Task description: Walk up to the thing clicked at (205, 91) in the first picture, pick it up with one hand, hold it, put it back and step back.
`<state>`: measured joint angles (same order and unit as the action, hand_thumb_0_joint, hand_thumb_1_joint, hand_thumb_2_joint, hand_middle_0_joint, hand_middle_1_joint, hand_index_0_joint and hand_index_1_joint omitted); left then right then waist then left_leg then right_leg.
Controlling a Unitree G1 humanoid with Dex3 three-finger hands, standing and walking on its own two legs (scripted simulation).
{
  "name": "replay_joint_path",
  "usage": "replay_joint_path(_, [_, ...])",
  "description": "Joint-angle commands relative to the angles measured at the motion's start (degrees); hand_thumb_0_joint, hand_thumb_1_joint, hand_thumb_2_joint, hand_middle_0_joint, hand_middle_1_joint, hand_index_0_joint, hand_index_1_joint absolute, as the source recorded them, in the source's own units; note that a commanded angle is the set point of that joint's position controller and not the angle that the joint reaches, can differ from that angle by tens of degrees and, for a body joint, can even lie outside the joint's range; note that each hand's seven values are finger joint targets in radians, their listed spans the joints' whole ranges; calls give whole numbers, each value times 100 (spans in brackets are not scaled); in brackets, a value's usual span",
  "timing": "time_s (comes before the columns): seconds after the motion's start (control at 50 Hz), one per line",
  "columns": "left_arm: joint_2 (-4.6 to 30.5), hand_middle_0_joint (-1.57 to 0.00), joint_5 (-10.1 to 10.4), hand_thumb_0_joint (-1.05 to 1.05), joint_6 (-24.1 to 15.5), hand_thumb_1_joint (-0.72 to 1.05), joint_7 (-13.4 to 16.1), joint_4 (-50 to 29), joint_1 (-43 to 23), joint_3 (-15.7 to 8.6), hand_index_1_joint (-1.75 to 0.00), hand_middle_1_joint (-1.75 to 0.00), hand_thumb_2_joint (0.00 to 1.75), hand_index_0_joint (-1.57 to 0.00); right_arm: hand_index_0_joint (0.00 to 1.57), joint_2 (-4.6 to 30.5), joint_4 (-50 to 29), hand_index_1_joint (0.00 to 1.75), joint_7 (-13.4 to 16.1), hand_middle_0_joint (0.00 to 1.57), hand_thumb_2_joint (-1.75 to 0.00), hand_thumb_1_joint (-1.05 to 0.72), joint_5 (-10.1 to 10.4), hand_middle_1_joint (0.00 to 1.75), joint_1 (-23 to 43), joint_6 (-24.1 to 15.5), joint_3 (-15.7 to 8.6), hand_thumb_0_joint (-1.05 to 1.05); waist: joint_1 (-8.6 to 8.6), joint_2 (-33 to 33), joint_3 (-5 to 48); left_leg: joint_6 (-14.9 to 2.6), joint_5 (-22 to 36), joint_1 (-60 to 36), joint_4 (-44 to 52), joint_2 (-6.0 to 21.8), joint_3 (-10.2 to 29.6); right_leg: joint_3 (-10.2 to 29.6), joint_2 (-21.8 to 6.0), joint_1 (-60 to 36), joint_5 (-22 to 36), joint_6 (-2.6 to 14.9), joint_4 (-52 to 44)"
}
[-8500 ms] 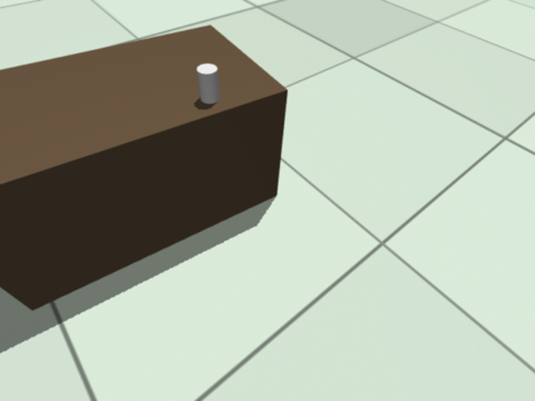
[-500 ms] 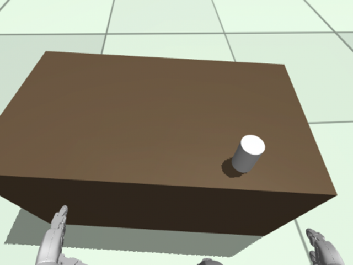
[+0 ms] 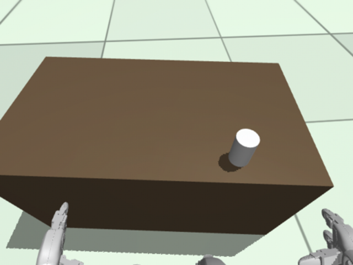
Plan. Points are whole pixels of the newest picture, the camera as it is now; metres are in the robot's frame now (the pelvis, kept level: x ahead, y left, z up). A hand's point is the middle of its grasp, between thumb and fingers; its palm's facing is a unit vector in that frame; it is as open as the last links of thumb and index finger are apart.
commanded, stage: go down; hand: right
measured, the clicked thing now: (243, 148) +0.45 -0.20 -0.07
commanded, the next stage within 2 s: approach in 1.44 s
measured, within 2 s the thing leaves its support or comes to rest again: neither
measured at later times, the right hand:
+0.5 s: hand (327, 185) +0.30 -0.35 +0.01, palm faces +0.19 +0.97 -0.15, open 17.5 cm
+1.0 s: hand (334, 168) +0.34 -0.37 +0.02, palm faces +0.20 +0.97 -0.11, open 17.4 cm
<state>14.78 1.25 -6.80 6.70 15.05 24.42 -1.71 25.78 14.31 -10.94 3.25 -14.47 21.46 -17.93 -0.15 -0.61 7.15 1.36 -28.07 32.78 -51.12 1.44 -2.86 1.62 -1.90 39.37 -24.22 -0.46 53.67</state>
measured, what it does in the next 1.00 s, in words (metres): stands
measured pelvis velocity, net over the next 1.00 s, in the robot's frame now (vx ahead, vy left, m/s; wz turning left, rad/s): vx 0.00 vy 0.00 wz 0.03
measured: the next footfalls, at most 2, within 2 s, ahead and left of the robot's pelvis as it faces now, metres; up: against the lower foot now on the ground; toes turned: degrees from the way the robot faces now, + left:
none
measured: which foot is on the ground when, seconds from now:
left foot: down 0.00-1.00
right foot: down 0.00-1.00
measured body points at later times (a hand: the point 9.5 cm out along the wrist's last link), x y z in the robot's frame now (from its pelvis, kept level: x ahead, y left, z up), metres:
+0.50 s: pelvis -0.01 +0.00 +0.01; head +0.05 -0.02 +0.45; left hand +0.13 +0.26 -0.04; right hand +0.28 -0.40 +0.02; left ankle -0.03 +0.14 -0.69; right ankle +0.02 -0.12 -0.69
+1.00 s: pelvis +0.00 +0.00 +0.01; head +0.08 -0.04 +0.45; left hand +0.15 +0.26 -0.04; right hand +0.32 -0.43 +0.03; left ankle -0.03 +0.14 -0.69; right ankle +0.02 -0.12 -0.69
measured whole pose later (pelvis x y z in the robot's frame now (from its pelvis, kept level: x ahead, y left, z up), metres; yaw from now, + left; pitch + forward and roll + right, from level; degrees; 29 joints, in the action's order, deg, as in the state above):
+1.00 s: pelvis +0.00 +0.00 +0.01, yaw +2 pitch +14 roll +3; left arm 16.3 -0.5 -9.7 6.2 22.7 18.3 1.3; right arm 43.2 61.1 -28.7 6.5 20.5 -7.9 -34.1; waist -4.1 1.3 5.4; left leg 1.4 -24.9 35.9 -47.3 -0.1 -1.8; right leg 0.8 -3.4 42.5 -22.7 -0.1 51.4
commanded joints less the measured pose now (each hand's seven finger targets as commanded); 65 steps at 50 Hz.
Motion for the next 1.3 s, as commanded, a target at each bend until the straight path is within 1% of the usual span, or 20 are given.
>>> replay_joint_path(0.0, [739, -5, -23, 0, -476, -54, 160, -643, -329, -235, -5, -5, 5, -5, 5, 1931, -710, 5, -128, 4, -3, 60, 114, 5, 1846, -732, -998, 0, -170, -571, 451, -159, 504, 509, 770, -145, 53, 28, 73, -758, 280, 121, -892])
replay_joint_path(0.08, [765, -5, -23, 0, -527, -53, 227, -403, -111, -133, -5, -5, 4, -5, 5, 2283, 364, 5, -491, 5, -3, 57, 200, 5, 2592, -938, -1177, 0, -224, -593, 809, -162, 773, 328, 772, -150, 44, 59, 80, -974, 529, 110, -867])
replay_joint_path(0.14, [1220, -5, -13, 0, -611, -53, 297, -632, -344, -525, -5, -5, 4, -5, 5, 2533, 1007, 5, -745, 5, -3, 55, 242, 5, 2952, -1042, -1275, 0, -242, -568, 1282, -173, 1088, 152, 767, -161, 11, 76, 71, -1313, 922, 95, -904])
replay_joint_path(0.26, [936, -5, -52, 0, -643, -54, 222, -159, -522, -137, -5, -5, 5, -5, 6, 2911, 2153, 5, -1065, 6, -2, 56, 225, 5, 3273, -1385, -1401, 0, 23, -624, 752, -237, 1030, 168, 843, -212, -20, 44, 58, -954, 997, 85, -1063])
replay_joint_path(0.34, [764, -5, -99, 0, -712, -54, 166, -312, -714, 178, -5, -5, 4, -5, 6, 3170, 2425, 5, -1170, 5, -2, 58, 232, 5, 3661, -1828, -1533, 0, -38, -430, 830, -208, 978, -27, 1001, -215, 112, -46, 83, -857, 845, 146, -1019])
replay_joint_path(0.38, [1077, -5, -81, 0, -746, -54, 233, -811, -795, -41, -5, -5, 5, -5, 5, 3447, 2443, 5, -1206, 5, -3, 59, 284, 5, 3915, -2052, -1720, 0, -133, -294, 1254, -198, 1174, -263, 1026, -230, 137, -50, 75, -1160, 1025, 166, -1036])
replay_joint_path(0.42, [899, -5, -94, 0, -677, -54, 224, -359, -322, 54, -5, -5, 5, -5, 5, 3642, 2343, 5, -1278, 5, -3, 59, 351, 5, 4320, -2322, -1815, 0, -173, -617, 1371, -207, 1321, -194, 988, -219, 180, -70, 96, -1289, 1154, 166, -1005])
replay_joint_path(0.5, [1172, -5, -152, 0, -695, -54, 248, 4, -247, -333, -5, -5, 5, -5, 5, 3558, 3020, 5, -1412, 5, -2, 57, 373, 5, 4422, -2637, -1719, 0, -378, -761, 1190, -213, 1501, 248, 884, -221, 195, -66, 58, -1321, 1316, 176, -917])
replay_joint_path(0.58, [1174, -5, -182, 0, -775, -54, 219, -387, -710, -195, -5, -5, 5, -5, 5, 3620, 3204, 5, -1554, 6, -3, 56, 376, 5, 4716, -2844, -1704, 0, -396, -799, 1513, -213, 1675, 316, 840, -254, 124, -16, 23, -1527, 1640, 169, -831])
replay_joint_path(0.64, [900, -5, -182, 0, -701, -53, 156, 337, -356, 6, -5, -5, 5, -5, 6, 3739, 3116, 5, -1654, 6, -3, 54, 429, 5, 4791, -2981, -1762, 0, -277, -1096, 1592, -228, 1775, 390, 782, -281, 86, 23, 7, -1669, 1944, 141, -840])
replay_joint_path(0.7, [1276, -5, -173, 0, -688, -54, 180, -141, -590, -307, -5, -6, 5, -5, 6, 3972, 3284, 4, -1683, 6, -4, 51, 450, 4, 4561, -2999, -1948, 0, -285, -877, 2126, -204, 2190, 77, 781, -314, 30, 80, -22, -1988, 2678, 120, -757])
replay_joint_path(0.74, [1185, -5, -184, 0, -594, -53, 146, 122, -416, -199, -5, -6, 4, -6, 6, 3917, 3499, 4, -1704, 6, -3, 50, 464, 4, 4389, -3009, -1943, 0, -213, -935, 1899, -211, 2242, 101, 783, -338, 15, 95, -25, -1937, 3058, 106, -736])
replay_joint_path(0.82, [1288, -5, -177, 0, -584, -53, 98, -216, -884, -327, -5, -5, 5, -5, 6, 3976, 3704, 4, -1690, 6, -3, 51, 460, 4, 4451, -3105, -2064, 0, -221, -589, 1710, -210, 2284, -28, 808, -301, 81, 39, 6, -1480, 2583, 170, -728])
replay_joint_path(0.9, [959, -5, -152, 0, -559, -52, 59, -165, -743, -1, -5, -6, 4, -6, 6, 4021, 3517, 5, -1730, 6, -3, 56, 436, 5, 4818, -3272, -2025, 0, -231, -763, 1710, -218, 2084, -58, 849, -301, 110, 3, 23, -1483, 2188, 187, -811])
replay_joint_path(0.94, [1011, -5, -153, 0, -538, -52, 48, 41, -486, -89, -5, -6, 4, -6, 6, 4008, 3579, 5, -1758, 6, -3, 56, 479, 5, 4889, -3351, -2008, 0, -315, -855, 1587, -225, 1990, 30, 876, -301, 119, -6, 29, -1505, 2032, 194, -834])
replay_joint_path(0.96, [813, -5, -157, 0, -509, -52, 26, 331, -242, 45, -5, -6, 4, -6, 5, 4090, 3445, 5, -1779, 5, -4, 55, 475, 5, 5049, -3378, -2026, 0, -322, -1032, 1697, -224, 2063, 129, 845, -293, 131, -1, 24, -1609, 2175, 189, -783])
replay_joint_path(1.12, [1167, -5, -191, 0, -593, -52, -21, 15, -586, -213, -5, -6, 4, -6, 6, 4089, 3765, 4, -1877, 6, -3, 53, 497, 4, 5238, -3403, -1937, 0, -492, -1036, 1692, -221, 1959, 487, 821, -304, 74, 63, -23, -1722, 2211, 162, -703])
replay_joint_path(1.2, [1067, -5, -171, 0, -570, -53, -37, -39, -539, -86, -5, -6, 5, -6, 6, 4312, 3759, 4, -1876, 6, -4, 53, 473, 4, 5412, -3447, -2053, 0, -421, -1127, 1945, -232, 1948, 281, 812, -305, 57, 83, 4, -1629, 2091, 146, -741])
replay_joint_path(1.22, [1256, -5, -163, 0, -576, -52, -9, -245, -627, -264, -5, -6, 4, -5, 6, 4313, 3806, 4, -1881, 7, -3, 53, 504, 4, 5448, -3461, -2085, 0, -467, -899, 2094, -223, 1939, 265, 813, -328, 27, 125, -20, -1718, 2117, 148, -739])
replay_joint_path(1.28, [1085, -5, -174, 0, -511, -52, -24, 193, -314, -143, -5, -6, 4, -6, 6, 4314, 3982, 5, -1873, 6, -3, 55, 468, 5, 5387, -3441, -2047, 0, -394, -1029, 1726, -245, 1820, 384, 819, -328, 33, 100, -9, -1544, 1972, 141, -788])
